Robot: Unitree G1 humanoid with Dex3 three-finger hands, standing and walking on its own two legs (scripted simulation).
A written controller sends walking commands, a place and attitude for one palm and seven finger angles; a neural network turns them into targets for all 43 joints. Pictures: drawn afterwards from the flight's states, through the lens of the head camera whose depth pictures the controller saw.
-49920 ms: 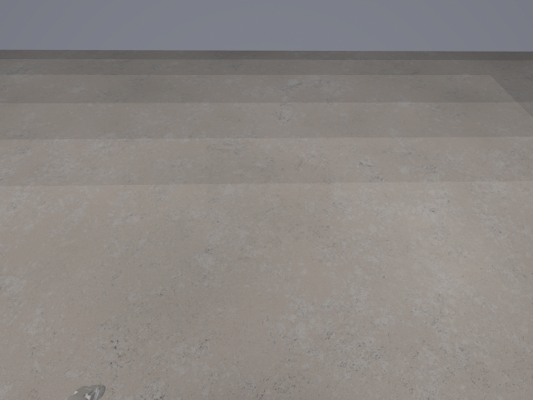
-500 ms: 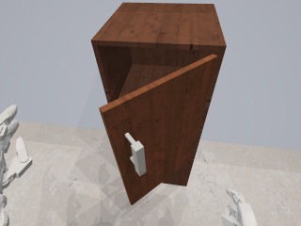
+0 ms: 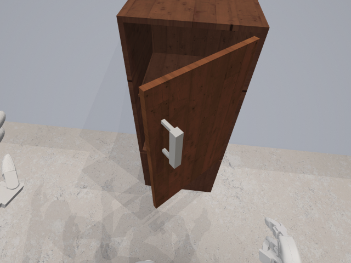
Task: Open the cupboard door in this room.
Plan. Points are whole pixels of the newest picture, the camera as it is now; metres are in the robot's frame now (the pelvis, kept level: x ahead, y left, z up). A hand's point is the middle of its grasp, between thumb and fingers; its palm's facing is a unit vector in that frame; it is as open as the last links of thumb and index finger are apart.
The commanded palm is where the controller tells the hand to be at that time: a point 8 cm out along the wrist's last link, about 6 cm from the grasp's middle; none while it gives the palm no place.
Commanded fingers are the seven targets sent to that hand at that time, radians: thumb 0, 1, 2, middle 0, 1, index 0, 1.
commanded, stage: step back with the hand held close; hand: left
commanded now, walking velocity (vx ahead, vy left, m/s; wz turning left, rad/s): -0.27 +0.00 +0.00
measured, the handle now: (170, 144) +0.38 +0.04 +0.05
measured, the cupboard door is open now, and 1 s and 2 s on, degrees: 45 45 45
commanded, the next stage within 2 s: stop stepping back and stand still in 0.36 s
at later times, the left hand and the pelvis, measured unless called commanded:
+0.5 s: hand out of the picture +0.09 +0.28 +0.19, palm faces +0.49 -0.80 -0.35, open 7.5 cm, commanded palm +0.02 +0.32 +0.18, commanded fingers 0.00 0.90 0.90 -0.20 -0.30 -0.20 -0.30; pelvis -0.11 +0.01 +0.00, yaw +1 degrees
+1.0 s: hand out of the picture +0.03 +0.24 +0.18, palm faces +0.35 -0.82 -0.45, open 7.5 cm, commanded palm -0.03 +0.29 +0.18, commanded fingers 0.00 0.90 0.90 -0.20 -0.30 -0.20 -0.30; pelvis -0.19 +0.00 +0.00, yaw -4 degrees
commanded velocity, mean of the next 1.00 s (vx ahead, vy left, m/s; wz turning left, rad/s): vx -0.07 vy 0.00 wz -0.04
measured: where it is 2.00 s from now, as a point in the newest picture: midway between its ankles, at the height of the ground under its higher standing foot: outside the picture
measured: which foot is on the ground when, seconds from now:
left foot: down 0.00-0.14, up 0.16-0.24, down 0.26-0.62, up 0.64-0.76, down 0.78-1.00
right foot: down 0.00-0.28, up 0.30-0.60, down 0.62-1.00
